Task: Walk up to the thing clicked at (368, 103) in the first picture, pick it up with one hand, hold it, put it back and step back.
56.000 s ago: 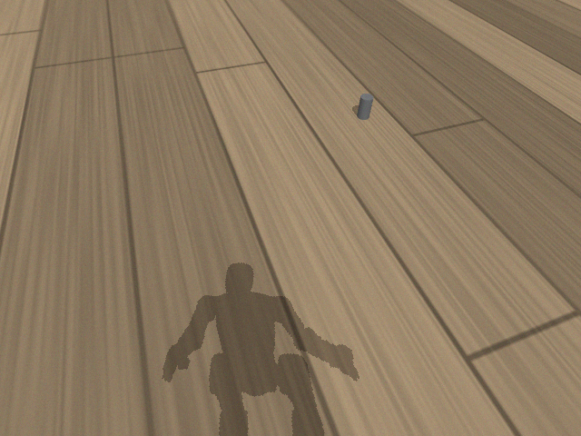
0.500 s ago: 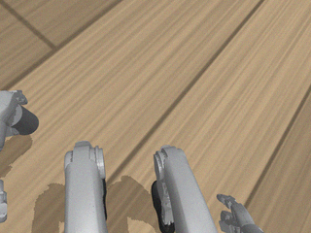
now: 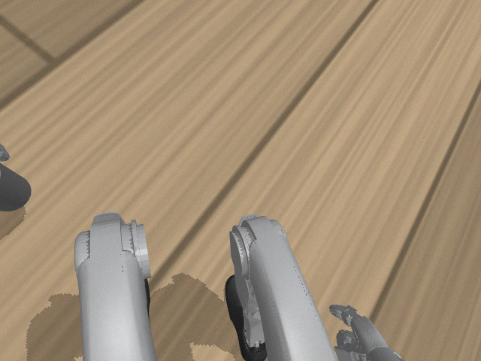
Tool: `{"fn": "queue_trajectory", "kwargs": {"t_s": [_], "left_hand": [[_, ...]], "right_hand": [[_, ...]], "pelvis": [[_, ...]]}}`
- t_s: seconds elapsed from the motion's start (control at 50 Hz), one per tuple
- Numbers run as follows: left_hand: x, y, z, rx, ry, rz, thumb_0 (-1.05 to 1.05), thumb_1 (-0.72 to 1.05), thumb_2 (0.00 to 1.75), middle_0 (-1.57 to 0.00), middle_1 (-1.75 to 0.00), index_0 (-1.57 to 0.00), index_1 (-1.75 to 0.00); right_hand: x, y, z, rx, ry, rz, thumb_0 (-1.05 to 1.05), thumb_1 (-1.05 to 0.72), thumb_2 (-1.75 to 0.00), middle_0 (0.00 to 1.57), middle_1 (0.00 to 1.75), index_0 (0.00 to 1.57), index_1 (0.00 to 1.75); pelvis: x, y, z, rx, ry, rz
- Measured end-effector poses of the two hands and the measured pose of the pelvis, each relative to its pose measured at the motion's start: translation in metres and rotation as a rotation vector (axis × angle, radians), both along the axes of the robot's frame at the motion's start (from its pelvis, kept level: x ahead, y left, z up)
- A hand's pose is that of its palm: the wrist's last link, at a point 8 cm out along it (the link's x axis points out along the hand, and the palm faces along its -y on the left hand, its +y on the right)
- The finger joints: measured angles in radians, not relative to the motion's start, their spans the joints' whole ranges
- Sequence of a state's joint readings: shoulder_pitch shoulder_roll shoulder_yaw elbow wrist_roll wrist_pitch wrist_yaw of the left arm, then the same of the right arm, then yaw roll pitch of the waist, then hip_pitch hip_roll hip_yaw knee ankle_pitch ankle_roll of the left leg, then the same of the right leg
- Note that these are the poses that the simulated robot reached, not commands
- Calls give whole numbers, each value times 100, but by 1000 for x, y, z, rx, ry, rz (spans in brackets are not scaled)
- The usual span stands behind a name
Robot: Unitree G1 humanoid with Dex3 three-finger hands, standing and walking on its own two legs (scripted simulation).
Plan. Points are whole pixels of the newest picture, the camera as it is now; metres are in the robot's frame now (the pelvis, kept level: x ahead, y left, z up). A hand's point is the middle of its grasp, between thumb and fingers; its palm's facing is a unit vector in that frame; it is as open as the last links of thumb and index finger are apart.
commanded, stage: lower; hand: left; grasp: from above
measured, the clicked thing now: out of the picture +0.38 +0.41 -0.22
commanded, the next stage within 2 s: rest in 0.22 s
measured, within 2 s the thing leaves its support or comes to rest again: rests again in 0.50 s
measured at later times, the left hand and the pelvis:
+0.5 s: hand out of the picture +0.37 +0.40 -0.22, palm faces -0.42 -0.17 -0.89, open 9.4 cm; pelvis +0.01 +0.00 -0.03, yaw -2 degrees
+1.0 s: hand out of the picture +0.37 +0.40 -0.23, palm faces -0.42 -0.17 -0.89, open 9.9 cm; pelvis +0.01 +0.00 -0.05, yaw -4 degrees
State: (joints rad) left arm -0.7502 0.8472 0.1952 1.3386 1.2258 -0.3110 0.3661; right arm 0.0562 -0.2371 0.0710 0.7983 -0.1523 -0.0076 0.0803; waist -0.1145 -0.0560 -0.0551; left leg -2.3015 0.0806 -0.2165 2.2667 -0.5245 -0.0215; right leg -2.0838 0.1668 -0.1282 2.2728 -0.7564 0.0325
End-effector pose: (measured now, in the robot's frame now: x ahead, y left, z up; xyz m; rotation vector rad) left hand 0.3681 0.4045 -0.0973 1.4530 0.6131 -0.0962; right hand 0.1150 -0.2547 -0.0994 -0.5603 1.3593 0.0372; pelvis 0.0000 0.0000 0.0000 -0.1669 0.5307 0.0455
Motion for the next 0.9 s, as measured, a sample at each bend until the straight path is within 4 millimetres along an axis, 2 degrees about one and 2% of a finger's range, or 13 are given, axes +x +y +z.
{"fn": "queue_trajectory", "kwargs": {"t_s": [0.22,0.36,0.6,0.9], "left_hand": [[2,1,-34,-34,7,-10,-1,9,41,-68,-56,-73,-54],[3,0,-51,-42,-17,-15,-1,9,41,-69,-55,-75,-53],[3,-3,-69,-39,7,0,-1,7,44,-70,-55,-75,-53],[4,1,-70,-36,-10,8,-1,5,45,-70,-55,-76,-53]], "right_hand": [[2,-2,-12,-23,25,38,0,-90,-89,20,30,21,30],[11,1,-21,-24,18,59,0,-90,-89,20,30,21,30],[28,5,-33,1,-4,112,0,-90,-89,20,30,21,30],[14,-2,-37,-9,6,136,0,-89,-89,20,30,21,30]], "pelvis": [[4,1,-18,-10,-24,-18],[6,1,-29,-14,-38,-26],[9,-1,-37,-12,-49,-41],[7,-1,-49,-14,-98,-63]]}}
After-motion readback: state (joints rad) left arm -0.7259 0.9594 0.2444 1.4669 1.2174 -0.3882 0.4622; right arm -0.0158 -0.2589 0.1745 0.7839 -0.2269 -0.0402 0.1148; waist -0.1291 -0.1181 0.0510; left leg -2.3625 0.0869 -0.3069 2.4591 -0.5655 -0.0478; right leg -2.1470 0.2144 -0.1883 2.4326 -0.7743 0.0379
